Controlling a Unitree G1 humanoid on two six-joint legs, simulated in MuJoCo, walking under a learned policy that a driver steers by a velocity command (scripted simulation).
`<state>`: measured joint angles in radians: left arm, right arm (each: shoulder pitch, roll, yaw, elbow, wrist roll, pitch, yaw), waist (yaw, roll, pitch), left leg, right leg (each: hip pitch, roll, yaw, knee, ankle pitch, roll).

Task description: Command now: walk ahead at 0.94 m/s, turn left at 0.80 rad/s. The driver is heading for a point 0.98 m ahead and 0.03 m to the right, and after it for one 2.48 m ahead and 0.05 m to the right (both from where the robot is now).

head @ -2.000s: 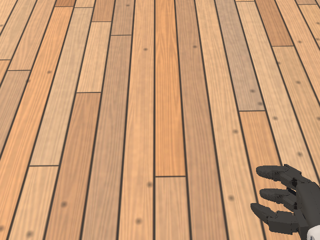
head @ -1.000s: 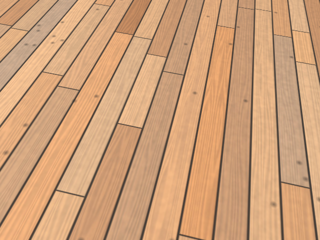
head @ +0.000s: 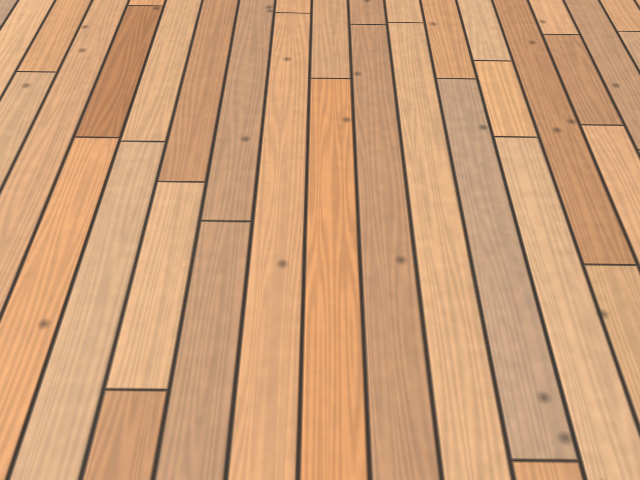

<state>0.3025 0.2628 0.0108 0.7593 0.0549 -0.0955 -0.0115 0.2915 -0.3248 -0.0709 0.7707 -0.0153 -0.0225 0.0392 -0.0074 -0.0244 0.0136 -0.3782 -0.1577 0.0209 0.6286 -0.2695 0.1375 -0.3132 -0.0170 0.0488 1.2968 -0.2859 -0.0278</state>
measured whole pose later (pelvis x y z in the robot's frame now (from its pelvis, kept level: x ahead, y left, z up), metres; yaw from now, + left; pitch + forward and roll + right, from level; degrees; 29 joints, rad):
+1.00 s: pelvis +0.97 +0.09 +0.01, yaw -17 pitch +2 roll +2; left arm 0.05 0.37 0.07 0.67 0.03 0.00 -0.08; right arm 0.48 -0.34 -0.06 0.89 -0.02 -0.10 -0.01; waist -0.06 -0.05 0.01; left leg 0.06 0.01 0.21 0.29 -0.38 -0.03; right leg -0.78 -0.06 -0.06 1.09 -0.12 -0.10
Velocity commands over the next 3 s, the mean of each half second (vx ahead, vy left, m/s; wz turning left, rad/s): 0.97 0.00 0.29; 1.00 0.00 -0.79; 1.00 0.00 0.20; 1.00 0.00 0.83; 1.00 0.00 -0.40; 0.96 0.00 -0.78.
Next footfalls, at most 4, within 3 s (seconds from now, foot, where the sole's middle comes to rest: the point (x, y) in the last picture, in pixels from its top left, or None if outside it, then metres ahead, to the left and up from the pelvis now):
0.32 right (348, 440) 0.56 -0.04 -0.75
0.72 left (232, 299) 0.91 0.23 -0.75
1.14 right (350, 194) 1.27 -0.07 -0.75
1.58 left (342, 94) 1.73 -0.06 -0.75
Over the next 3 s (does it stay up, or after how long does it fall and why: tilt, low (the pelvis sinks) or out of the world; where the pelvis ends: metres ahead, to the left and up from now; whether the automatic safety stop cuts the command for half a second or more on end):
stays up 2.81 -0.07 0.00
